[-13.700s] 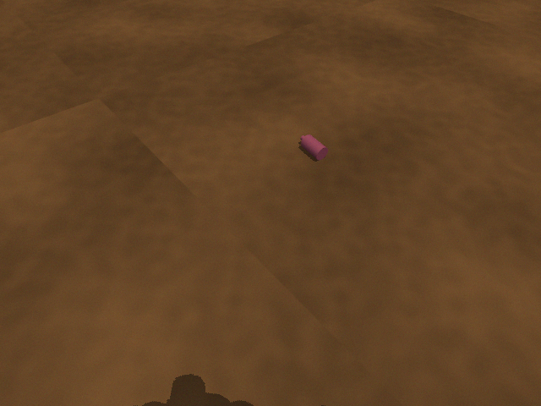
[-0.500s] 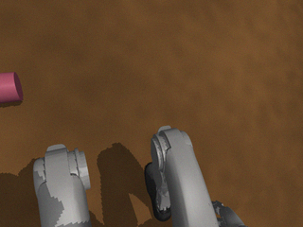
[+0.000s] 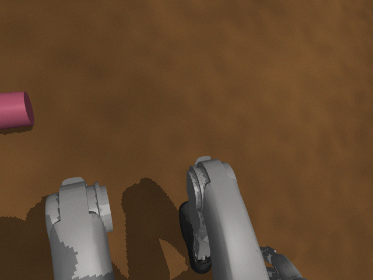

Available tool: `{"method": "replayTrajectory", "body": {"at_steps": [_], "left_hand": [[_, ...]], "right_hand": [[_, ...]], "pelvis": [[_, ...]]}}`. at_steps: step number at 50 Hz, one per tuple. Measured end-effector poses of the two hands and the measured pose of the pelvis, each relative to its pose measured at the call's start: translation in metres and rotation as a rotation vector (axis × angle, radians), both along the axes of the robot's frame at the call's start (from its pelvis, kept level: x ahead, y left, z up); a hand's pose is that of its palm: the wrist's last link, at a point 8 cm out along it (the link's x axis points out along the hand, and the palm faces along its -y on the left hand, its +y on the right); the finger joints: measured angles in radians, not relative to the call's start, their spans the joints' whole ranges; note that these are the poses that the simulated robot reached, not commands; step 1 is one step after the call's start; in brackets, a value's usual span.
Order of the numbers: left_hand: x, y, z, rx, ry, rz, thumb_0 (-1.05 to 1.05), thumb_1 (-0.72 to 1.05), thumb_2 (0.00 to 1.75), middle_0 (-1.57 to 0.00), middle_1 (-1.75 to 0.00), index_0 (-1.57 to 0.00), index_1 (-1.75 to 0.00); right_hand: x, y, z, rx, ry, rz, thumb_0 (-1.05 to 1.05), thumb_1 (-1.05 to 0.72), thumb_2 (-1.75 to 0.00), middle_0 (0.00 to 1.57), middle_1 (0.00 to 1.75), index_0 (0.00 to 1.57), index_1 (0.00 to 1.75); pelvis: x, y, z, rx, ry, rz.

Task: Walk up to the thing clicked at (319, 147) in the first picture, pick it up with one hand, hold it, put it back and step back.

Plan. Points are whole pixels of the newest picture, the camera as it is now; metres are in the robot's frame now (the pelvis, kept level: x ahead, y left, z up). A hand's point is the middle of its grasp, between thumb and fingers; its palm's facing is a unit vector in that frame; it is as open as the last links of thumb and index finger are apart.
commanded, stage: rise first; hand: left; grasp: from above
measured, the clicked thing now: out of the picture +0.48 +0.38 -0.28
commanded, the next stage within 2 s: approach in 0.14 s
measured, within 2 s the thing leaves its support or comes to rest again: neither
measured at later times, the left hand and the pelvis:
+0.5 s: hand out of the picture +0.45 +0.38 -0.16, palm faces -0.43 -0.08 -0.90, open 13.8 cm; pelvis +0.00 +0.00 -0.01, yaw +0 degrees
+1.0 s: hand out of the picture +0.44 +0.37 -0.16, palm faces -0.51 -0.13 -0.85, open 14.0 cm; pelvis -0.01 +0.00 +0.01, yaw +0 degrees
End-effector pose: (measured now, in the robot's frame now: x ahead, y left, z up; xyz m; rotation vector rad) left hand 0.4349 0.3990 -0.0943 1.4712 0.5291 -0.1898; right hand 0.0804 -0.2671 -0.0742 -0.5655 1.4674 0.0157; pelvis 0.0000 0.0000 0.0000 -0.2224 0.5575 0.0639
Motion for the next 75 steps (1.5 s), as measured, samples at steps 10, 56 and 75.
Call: {"method": "replayTrajectory", "body": {"at_steps": [10, 56, 75], "left_hand": [[-0.002, -0.002, -0.003, -0.011, 0.009, -0.016, 0.0, -0.46, 0.96, -0.17, -0.98, -0.17, -0.98], [0.026, -0.023, -0.01, -0.029, -0.006, -0.052, -0.01, -0.54, 1.02, -0.09, -1.02, -0.1, -1.02], [0.037, -0.034, -0.03, -0.007, 0.005, -0.021, 0.0, -0.46, 1.07, -0.09, -1.1, -0.12, -1.08]], "right_hand": [[-0.004, 0.0, 0.002, -0.005, -0.001, 0.005, 0.0, -0.91, -0.9, 0.2, 0.3, 0.2, 0.3], [-0.024, -0.008, 0.014, -0.054, 0.045, 0.018, 0.01, -0.9, -0.89, 0.2, 0.3, 0.2, 0.3], [-0.024, 0.013, 0.009, -0.006, -0.004, -0.007, 0.0, -0.89, -0.89, 0.2, 0.3, 0.2, 0.3]], "pelvis": [[-0.002, 0.0, -0.001, -0.002, -0.009, 0.001], [-0.006, -0.002, -0.002, -0.005, -0.013, -0.005], [-0.002, 0.003, -0.004, -0.016, 0.007, -0.011]]}}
